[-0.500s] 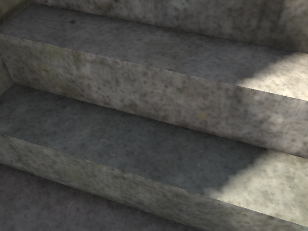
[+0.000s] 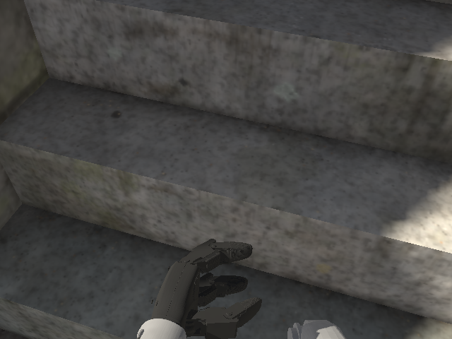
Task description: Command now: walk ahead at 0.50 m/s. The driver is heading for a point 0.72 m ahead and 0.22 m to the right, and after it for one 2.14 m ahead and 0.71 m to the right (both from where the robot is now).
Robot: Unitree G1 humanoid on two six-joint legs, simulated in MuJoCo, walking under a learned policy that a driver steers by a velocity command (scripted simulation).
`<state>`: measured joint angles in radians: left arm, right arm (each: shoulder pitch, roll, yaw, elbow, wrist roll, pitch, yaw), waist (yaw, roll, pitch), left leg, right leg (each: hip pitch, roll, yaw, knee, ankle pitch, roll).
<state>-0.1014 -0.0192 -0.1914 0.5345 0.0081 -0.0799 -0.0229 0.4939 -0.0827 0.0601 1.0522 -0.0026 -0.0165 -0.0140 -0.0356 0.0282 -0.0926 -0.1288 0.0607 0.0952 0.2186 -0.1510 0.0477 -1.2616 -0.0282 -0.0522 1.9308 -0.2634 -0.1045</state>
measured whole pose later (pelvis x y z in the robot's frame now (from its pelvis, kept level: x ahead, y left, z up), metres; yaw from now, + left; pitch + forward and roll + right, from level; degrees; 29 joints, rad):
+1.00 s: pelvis +0.04 +0.05 +0.07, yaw +2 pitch +2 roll -4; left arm -0.12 0.08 -0.06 0.75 0.04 0.02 -0.01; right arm 0.54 -0.11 0.02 1.08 -0.01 -0.03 0.00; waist -0.03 0.00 -0.07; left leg -0.34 0.05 -0.04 0.84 0.16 0.20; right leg -0.77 0.05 -0.12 1.30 -0.60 -0.11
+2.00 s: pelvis +0.13 +0.30 -0.01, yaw -28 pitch +6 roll -4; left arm -0.18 0.09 -0.09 0.40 0.01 -0.05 -0.02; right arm 0.39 -0.22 -0.02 0.93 -0.01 0.02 -0.07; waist -0.02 0.06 -0.01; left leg -0.04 0.06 0.09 0.32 -0.33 0.04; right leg -1.15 0.09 -0.16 1.62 -0.66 -0.06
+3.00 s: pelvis +0.10 +0.26 +0.09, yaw -54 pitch -1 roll +3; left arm 0.22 0.25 0.01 0.58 0.02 0.00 0.01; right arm 0.24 -0.18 0.04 0.55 -0.05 0.03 -0.07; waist -0.02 -0.07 -0.07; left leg -0.54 -0.13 0.03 1.45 -0.51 0.09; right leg -0.77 -0.03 -0.04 1.28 -0.48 -0.04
